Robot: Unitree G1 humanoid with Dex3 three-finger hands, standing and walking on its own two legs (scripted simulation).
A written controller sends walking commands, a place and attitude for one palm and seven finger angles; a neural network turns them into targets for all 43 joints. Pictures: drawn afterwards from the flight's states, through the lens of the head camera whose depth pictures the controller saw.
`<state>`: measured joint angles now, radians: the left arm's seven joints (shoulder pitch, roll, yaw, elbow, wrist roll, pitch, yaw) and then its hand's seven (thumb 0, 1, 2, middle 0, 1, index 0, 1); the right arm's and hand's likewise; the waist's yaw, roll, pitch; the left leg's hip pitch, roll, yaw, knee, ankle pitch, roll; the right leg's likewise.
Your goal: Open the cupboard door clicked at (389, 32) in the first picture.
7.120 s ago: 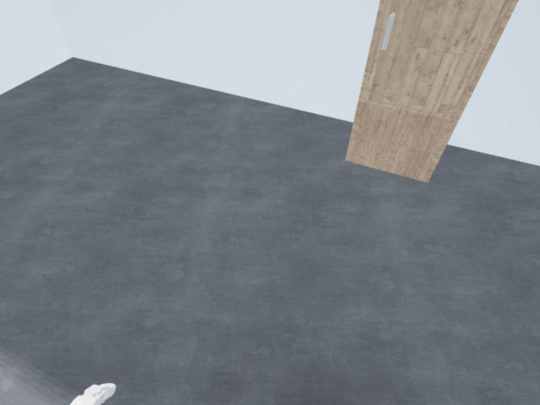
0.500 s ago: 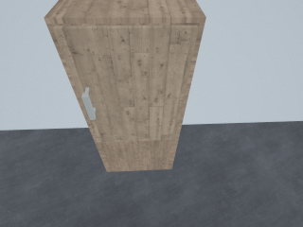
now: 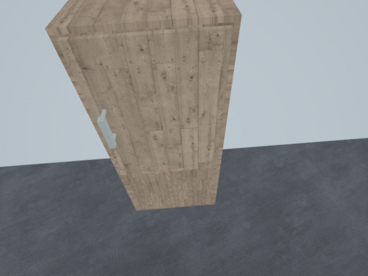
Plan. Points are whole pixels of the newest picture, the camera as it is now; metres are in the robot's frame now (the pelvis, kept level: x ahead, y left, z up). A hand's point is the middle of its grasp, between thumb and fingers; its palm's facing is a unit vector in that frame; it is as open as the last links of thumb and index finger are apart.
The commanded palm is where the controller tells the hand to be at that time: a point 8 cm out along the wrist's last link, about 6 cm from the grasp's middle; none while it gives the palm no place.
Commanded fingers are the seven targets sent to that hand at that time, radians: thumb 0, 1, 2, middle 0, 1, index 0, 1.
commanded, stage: look again from close up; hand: left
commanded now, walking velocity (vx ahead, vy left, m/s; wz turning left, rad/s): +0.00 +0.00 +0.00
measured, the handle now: (108, 129) +0.54 +0.28 -0.03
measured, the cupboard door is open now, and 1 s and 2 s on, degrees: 0 0 0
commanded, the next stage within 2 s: shuffle to correct the standing spot in 0.02 s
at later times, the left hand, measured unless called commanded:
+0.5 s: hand out of the picture +0.01 +0.18 -0.18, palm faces +0.12 -0.97 -0.21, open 7.4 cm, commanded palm none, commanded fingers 0.00 0.90 0.90 -0.20 -0.30 -0.20 -0.30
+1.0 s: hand out of the picture +0.06 +0.17 -0.17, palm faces +0.08 -0.97 -0.22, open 7.3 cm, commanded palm none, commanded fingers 0.00 0.90 0.90 -0.20 -0.30 -0.20 -0.30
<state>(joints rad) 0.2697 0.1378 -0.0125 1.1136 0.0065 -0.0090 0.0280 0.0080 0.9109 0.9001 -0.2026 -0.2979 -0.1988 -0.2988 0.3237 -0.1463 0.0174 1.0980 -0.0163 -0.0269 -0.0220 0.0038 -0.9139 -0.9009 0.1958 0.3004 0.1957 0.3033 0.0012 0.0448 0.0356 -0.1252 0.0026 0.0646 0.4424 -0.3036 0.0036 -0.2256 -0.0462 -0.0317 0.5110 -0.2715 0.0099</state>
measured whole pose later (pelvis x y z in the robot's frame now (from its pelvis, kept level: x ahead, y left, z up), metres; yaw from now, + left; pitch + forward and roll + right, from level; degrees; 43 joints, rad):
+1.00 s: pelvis +0.05 -0.02 +0.00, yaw +3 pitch +0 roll +1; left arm 0.22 0.17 0.01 1.10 0.01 -0.01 0.03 0.01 0.93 0.90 -0.20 -0.30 -0.20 -0.30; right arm 0.26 -0.15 0.00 1.14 -0.02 -0.02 -0.04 0.00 -0.92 -0.90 0.20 0.30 0.19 0.30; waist 0.01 0.00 0.04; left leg -0.10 0.03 0.07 0.42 -0.31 -0.02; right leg -0.17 0.00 -0.07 0.48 -0.31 -0.04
